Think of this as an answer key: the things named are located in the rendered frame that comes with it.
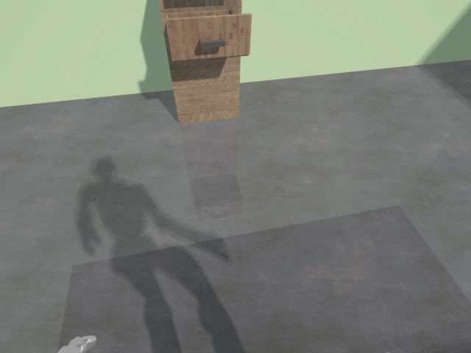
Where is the handle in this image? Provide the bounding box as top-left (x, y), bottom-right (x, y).
top-left (199, 37), bottom-right (225, 49)

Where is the drawer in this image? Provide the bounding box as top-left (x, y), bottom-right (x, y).
top-left (166, 10), bottom-right (252, 62)

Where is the robot left hand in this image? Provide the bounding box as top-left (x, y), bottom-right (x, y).
top-left (58, 335), bottom-right (96, 353)

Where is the cabinet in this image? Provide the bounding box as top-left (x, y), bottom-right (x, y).
top-left (158, 0), bottom-right (242, 124)

